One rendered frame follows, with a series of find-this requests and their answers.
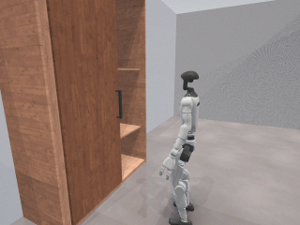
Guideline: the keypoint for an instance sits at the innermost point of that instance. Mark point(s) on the robot left upper arm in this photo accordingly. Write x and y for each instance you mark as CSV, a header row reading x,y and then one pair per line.
x,y
186,105

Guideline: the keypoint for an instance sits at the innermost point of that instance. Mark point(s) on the left robot forearm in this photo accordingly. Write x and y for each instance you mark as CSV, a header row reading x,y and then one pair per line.
x,y
182,137

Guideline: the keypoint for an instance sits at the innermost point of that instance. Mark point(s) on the left robot shin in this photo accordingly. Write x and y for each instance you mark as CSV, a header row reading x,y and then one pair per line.
x,y
180,199

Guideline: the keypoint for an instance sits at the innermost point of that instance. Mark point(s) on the robot torso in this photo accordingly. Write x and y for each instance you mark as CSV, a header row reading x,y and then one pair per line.
x,y
191,140

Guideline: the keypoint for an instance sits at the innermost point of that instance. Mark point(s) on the left robot hand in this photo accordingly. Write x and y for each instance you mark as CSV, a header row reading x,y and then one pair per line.
x,y
168,163

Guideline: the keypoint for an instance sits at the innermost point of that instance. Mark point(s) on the handle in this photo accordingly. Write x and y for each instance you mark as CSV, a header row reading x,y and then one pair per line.
x,y
120,103

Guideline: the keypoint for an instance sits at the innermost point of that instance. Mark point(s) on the wardrobe door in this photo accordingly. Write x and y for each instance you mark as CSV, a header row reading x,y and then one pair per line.
x,y
85,64
48,57

